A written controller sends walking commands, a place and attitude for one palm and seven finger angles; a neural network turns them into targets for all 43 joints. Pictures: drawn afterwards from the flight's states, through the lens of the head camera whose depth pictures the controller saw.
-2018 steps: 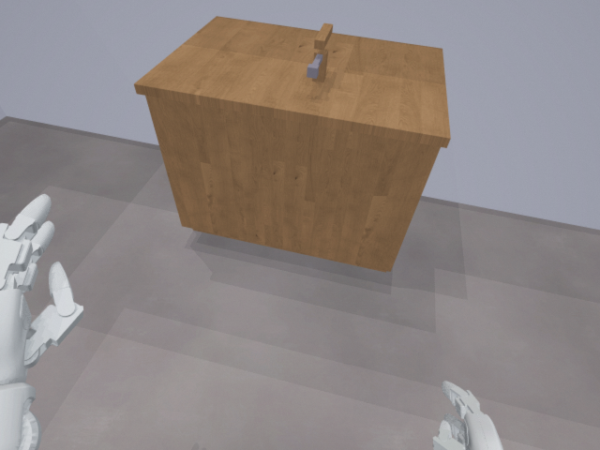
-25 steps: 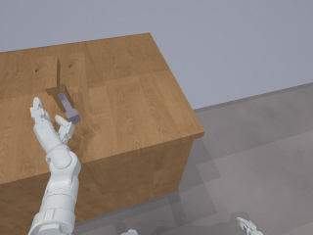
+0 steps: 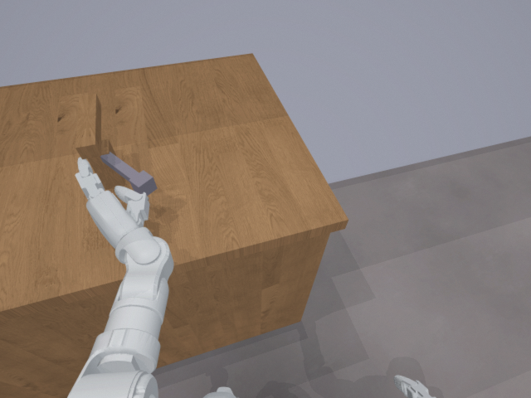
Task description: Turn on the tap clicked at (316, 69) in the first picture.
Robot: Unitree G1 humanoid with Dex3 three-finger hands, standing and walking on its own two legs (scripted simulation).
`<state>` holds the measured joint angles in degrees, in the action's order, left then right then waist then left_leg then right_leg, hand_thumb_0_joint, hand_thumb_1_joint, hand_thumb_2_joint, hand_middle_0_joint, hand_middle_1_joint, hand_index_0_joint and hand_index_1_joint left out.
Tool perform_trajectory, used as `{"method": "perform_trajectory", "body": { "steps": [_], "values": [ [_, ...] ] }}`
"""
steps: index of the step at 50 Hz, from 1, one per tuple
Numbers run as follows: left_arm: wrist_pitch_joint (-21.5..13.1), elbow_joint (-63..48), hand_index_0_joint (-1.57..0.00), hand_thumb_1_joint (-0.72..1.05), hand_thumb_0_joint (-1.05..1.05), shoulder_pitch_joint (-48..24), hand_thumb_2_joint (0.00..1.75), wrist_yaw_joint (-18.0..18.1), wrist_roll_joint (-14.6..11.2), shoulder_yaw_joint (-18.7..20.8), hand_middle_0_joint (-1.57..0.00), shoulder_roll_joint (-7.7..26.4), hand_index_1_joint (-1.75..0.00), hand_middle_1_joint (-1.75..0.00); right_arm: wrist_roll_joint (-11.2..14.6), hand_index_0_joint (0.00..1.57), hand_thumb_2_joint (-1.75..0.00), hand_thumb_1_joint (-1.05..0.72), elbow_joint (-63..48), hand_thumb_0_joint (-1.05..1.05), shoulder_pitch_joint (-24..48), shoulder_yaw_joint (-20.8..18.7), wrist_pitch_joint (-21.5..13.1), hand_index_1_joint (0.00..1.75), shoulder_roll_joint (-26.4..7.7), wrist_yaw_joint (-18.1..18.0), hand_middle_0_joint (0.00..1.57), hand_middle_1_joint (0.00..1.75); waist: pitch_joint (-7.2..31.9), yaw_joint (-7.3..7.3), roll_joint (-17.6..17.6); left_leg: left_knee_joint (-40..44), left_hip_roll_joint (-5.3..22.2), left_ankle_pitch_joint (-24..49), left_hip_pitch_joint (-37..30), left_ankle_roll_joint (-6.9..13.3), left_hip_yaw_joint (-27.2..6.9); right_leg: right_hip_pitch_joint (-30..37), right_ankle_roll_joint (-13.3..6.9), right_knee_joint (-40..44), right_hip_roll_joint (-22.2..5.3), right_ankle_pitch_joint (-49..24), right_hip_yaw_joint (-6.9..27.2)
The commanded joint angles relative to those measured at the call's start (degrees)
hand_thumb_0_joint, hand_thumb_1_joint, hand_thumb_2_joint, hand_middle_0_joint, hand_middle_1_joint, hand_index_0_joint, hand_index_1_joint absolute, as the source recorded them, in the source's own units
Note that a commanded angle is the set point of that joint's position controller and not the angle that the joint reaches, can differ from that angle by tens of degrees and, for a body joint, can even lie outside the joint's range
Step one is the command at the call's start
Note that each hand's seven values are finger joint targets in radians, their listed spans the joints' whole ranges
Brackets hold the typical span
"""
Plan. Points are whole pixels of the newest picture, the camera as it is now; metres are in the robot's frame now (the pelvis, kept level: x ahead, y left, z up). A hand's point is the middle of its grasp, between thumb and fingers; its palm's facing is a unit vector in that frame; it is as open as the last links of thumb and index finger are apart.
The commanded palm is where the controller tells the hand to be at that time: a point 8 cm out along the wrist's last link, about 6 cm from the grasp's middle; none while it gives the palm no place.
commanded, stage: push the lever round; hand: left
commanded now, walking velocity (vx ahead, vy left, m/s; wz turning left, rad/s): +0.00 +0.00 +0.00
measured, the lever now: (143, 184) +0.42 +0.21 +0.08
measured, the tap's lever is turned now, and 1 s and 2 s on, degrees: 34 64 74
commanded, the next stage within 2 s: lift the hand up off the lever in 1.98 s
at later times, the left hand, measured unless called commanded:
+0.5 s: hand (163, 185) +0.43 +0.18 +0.07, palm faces +0.78 -0.62 -0.08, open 7.6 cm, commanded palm +0.38 +0.19 +0.07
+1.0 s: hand (175, 174) +0.46 +0.17 +0.07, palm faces +0.83 -0.55 -0.12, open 7.7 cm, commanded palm +0.41 +0.17 +0.07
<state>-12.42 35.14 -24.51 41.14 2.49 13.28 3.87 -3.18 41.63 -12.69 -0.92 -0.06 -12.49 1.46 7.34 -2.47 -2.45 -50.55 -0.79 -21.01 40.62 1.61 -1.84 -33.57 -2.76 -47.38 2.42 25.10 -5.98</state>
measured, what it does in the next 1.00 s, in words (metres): stands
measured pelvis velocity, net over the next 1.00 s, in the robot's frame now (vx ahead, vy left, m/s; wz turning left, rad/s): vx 0.01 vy -0.03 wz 0.02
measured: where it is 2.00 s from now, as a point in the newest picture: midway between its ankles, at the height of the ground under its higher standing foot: outside the picture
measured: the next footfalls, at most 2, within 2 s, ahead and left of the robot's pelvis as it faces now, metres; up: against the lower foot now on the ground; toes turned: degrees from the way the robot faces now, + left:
none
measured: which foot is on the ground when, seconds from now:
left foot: down 0.00-1.00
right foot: down 0.00-1.00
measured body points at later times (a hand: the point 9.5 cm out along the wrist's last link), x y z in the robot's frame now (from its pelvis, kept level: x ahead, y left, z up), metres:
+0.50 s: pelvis +0.00 -0.02 +0.00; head +0.05 -0.02 +0.45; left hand +0.38 +0.21 +0.08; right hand +0.10 -0.27 -0.13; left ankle +0.04 +0.09 -0.70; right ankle -0.02 -0.09 -0.70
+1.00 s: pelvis +0.01 -0.03 +0.00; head +0.07 -0.03 +0.44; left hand +0.41 +0.19 +0.08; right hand +0.10 -0.27 -0.14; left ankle +0.04 +0.09 -0.70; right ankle -0.02 -0.09 -0.70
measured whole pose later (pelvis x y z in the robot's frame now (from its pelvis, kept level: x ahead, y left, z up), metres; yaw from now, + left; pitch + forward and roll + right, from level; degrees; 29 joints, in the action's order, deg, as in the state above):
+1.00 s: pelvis +0.01 -0.03 +0.00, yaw +1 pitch +15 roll -1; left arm -9.9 51.2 -40.5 54.1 7.8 21.8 2.2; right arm -6.5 43.8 -14.5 -2.2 1.7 -11.9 4.3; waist 9.8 -4.7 -2.6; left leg -50.5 -0.3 -21.5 44.3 -0.6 -3.5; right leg -37.5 -5.1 -48.5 3.1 26.7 -7.5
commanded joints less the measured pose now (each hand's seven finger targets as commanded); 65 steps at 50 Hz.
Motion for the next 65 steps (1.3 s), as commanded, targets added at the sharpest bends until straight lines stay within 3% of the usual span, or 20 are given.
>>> {"method": "perform_trajectory", "body": {
  "steps": [1,2,4,7,9,12,15,17,20,22,24,26,27,28,31,32,33,42,48,65],
  "values": [
    [-2.65,-11.38,-0.15,0.9,0.0,-24.15,0.9,1.4,2.82,-2.29,-0.15,5.01,-0.15,-0.15,-0.06,0.2,-0.9,-0.9,-6.77,0.0,1.68,-2.66,-1.75,0.3,-7.85,-0.07,0.2,0.3,17.46,-1.46,0.8,5.58,0.91,13.38,-16.53,-1.54,-3.71,0.93,0.62,6.82,-0.54,-13.84,2.79],
    [-2.33,-10.08,-0.15,0.9,0.0,-24.04,0.9,2.09,3.14,0.52,-0.15,7.69,-0.15,-0.15,-0.14,0.2,-0.9,-0.9,-6.1,0.0,1.55,-2.81,-1.5,0.3,-8.13,-0.29,0.2,0.3,17.12,-1.32,0.82,5.67,1.03,12.82,-16.1,-1.69,-4.17,0.59,0.58,6.86,-0.51,-13.2,2.83],
    [-2.41,-10.7,-0.15,0.9,0.0,-26.63,0.9,2.63,3.43,-2.1,-0.15,4.71,-0.15,-0.15,-0.34,0.2,-0.9,-0.9,-6.43,0.0,1.62,-2.75,-1.41,0.3,-7.58,0.09,0.2,0.3,18.19,-1.75,0.49,5.26,0.93,13.74,-16.65,-1.62,-3.62,0.69,0.63,6.61,-0.69,-14.0,2.72],
    [-1.9,-7.94,-0.15,0.9,0.0,-27.05,0.9,3.94,3.97,0.98,-0.15,7.33,-0.15,-0.15,-0.52,0.2,-0.9,-0.9,-5.61,0.0,1.48,-2.77,-1.08,0.3,-7.75,0.03,0.2,0.3,16.92,-1.63,-0.02,5.14,0.82,12.43,-15.02,-1.48,-3.61,0.44,0.58,7.04,-0.7,-13.18,3.0],
    [-1.82,-7.1,-0.15,0.9,0.0,-29.86,0.9,4.42,3.97,-1.15,-0.15,4.81,-0.15,-0.15,-0.62,0.2,-0.9,-0.9,-5.9,0.0,1.45,-2.59,-1.03,0.3,-7.36,0.29,0.2,0.3,17.02,-2.49,1.21,4.97,0.67,11.71,-14.61,-1.12,-3.26,0.43,0.75,7.21,-0.87,-13.05,2.94],
    [-1.7,-5.57,-0.15,0.9,0.0,-29.4,0.9,5.55,4.34,2.61,-0.15,8.21,-0.15,-0.15,-0.89,0.2,-0.9,-0.9,-5.34,0.0,1.26,-2.86,-0.65,0.3,-7.56,0.07,0.2,0.3,17.87,-1.79,0.49,4.46,0.47,11.79,-13.45,-0.95,-2.78,1.46,0.77,7.48,-0.96,-13.83,3.53],
    [-1.8,-4.45,-0.15,0.9,0.0,-32.19,0.9,6.01,4.5,0.02,-0.15,5.0,-0.15,-0.15,-1.11,0.2,-0.9,-0.9,-5.55,0.0,0.95,-2.68,-0.64,0.3,-7.11,0.56,0.2,0.3,18.29,-2.81,1.27,3.88,0.38,12.49,-13.52,-0.65,-2.32,1.24,0.97,7.4,-1.16,-14.96,3.47],
    [-1.57,-2.92,-0.15,0.9,0.0,-29.87,0.9,6.79,4.75,4.04,-0.15,8.48,-0.15,-0.15,-1.34,0.2,-0.9,-0.9,-5.06,0.0,0.48,-3.03,-0.25,0.3,-7.46,0.44,0.2,0.3,19.0,-1.72,0.89,3.79,0.35,12.88,-12.74,-0.74,-2.39,1.96,0.92,7.21,-1.04,-15.46,3.57],
    [-1.57,-3.05,-0.15,0.9,0.0,-33.46,0.9,6.96,5.01,0.1,-0.15,4.14,-0.15,-0.15,-1.53,0.2,-0.9,-0.9,-5.45,0.0,0.19,-2.92,-0.2,0.3,-6.94,1.0,0.2,0.3,19.05,-3.01,1.49,3.36,0.36,13.86,-13.27,-0.55,-2.0,1.64,1.12,7.05,-1.31,-17.08,3.42],
    [-1.51,-2.23,-0.15,0.9,0.0,-32.41,0.9,7.83,5.43,3.66,-0.15,7.49,-0.15,-0.15,-1.67,0.2,-0.9,-0.9,-4.81,0.0,-0.02,-3.16,0.01,0.3,-7.32,0.95,0.2,0.3,19.16,-2.07,0.69,3.35,0.31,13.78,-12.65,-0.61,-2.13,2.01,0.96,7.12,-1.21,-16.98,3.62],
    [-1.57,-2.46,-0.15,0.9,0.0,-33.95,0.9,7.92,5.34,1.25,-0.15,4.61,-0.15,-0.15,-1.72,0.2,-0.9,-0.9,-5.29,0.0,-0.02,-3.06,-0.04,0.3,-6.94,1.4,0.2,0.3,19.52,-2.86,1.04,3.05,0.32,14.24,-13.22,-0.45,-1.96,1.71,1.06,6.98,-1.3,-17.5,3.34],
    [-1.16,-0.79,-0.15,0.9,0.0,-34.47,0.9,8.31,5.41,2.37,-0.15,5.65,-0.15,-0.15,-1.8,0.2,-0.9,-0.9,-5.04,0.0,-0.36,-3.03,0.01,0.3,-7.05,1.3,0.2,0.3,19.25,-3.18,3.3,2.87,0.14,13.42,-11.31,-0.1,-1.55,2.94,1.45,7.42,-1.62,-18.46,3.82],
    [-1.07,0.21,-0.15,0.9,0.0,-34.27,0.9,8.66,5.7,4.53,-0.15,7.64,-0.15,-0.15,-1.95,0.2,-0.9,-0.9,-4.34,0.0,-0.43,-3.28,0.21,0.3,-7.35,1.08,0.2,0.3,18.73,-2.84,2.61,2.96,0.18,12.95,-10.97,-0.22,-1.87,2.37,1.37,7.41,-1.51,-17.66,3.88],
    [-1.05,0.06,-0.15,0.9,0.0,-35.92,0.9,8.56,5.51,2.17,-0.15,5.07,-0.15,-0.15,-1.89,0.2,-0.9,-0.9,-4.81,0.0,-0.21,-2.99,0.22,0.3,-6.97,1.33,0.2,0.3,18.48,-3.59,1.99,3.05,0.02,12.57,-11.22,-0.12,-1.63,1.87,1.52,7.5,-1.68,-17.3,3.8],
    [-0.9,1.46,-0.15,0.9,0.0,-37.02,0.9,9.08,5.7,3.06,-0.15,5.7,-0.15,-0.15,-2.08,0.2,-0.9,-0.9,-4.53,0.0,-0.84,-3.06,0.21,0.3,-6.96,1.42,0.2,0.3,19.3,-3.62,2.81,2.75,-0.1,12.42,-10.41,0.05,-1.35,2.78,1.71,7.69,-1.89,-18.42,4.14],
    [-1.0,1.32,-0.15,0.9,0.0,-37.6,0.9,9.58,6.2,5.39,-0.15,8.15,-0.15,-0.15,-2.11,0.2,-0.9,-0.9,-3.84,0.0,-0.93,-3.28,0.39,0.3,-7.2,1.32,0.2,0.3,19.43,-3.11,0.94,2.66,-0.03,12.84,-10.8,-0.11,-1.54,2.44,1.47,7.56,-1.89,-18.23,4.19],
    [-1.0,0.93,-0.15,0.9,0.0,-38.19,0.9,9.5,6.25,2.87,-0.15,5.19,-0.15,-0.15,-2.26,0.2,-0.9,-0.9,-4.29,0.0,-1.15,-3.14,0.3,0.3,-6.8,1.64,0.2,0.3,20.05,-3.67,1.09,2.74,-0.06,13.69,-11.32,-0.1,-1.58,2.4,1.53,7.08,-1.89,-19.01,3.86],
    [0.28,5.34,-0.15,0.9,0.0,-40.22,0.9,11.32,7.12,6.34,-0.15,6.86,-0.15,-0.15,-2.92,0.2,-0.9,-0.9,-3.1,0.0,-2.7,-3.46,0.39,0.3,-7.09,2.26,0.2,0.3,20.73,-4.01,2.77,2.0,-0.05,15.17,-10.25,-0.01,-1.43,2.84,2.04,6.86,-2.21,-22.51,3.63],
    [0.02,5.01,-0.15,0.9,0.0,-42.65,0.9,11.3,8.19,4.44,-0.15,5.34,-0.15,-0.15,-3.01,0.2,-0.9,-0.9,-3.05,0.0,-3.46,-3.51,0.44,0.3,-6.81,2.63,0.2,0.3,21.26,-4.78,2.08,1.94,0.05,16.34,-11.1,0.07,-1.26,2.45,2.09,6.62,-2.38,-23.77,3.55],
    [-1.76,9.89,-0.15,0.9,0.0,-48.5,0.9,12.04,9.58,8.19,-0.15,10.78,-0.15,-0.15,-3.34,0.2,-0.9,-0.9,-2.25,0.0,-4.65,-3.38,0.11,0.3,-6.97,1.99,0.2,0.3,21.45,-5.9,3.0,1.6,-0.37,11.35,-6.82,0.71,-0.45,3.31,3.24,7.63,-3.13,-22.8,5.3]
  ]
}}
